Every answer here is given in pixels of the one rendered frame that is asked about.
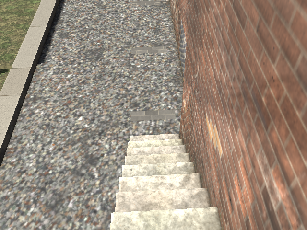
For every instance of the stairs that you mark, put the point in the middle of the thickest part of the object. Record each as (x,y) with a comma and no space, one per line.
(160,189)

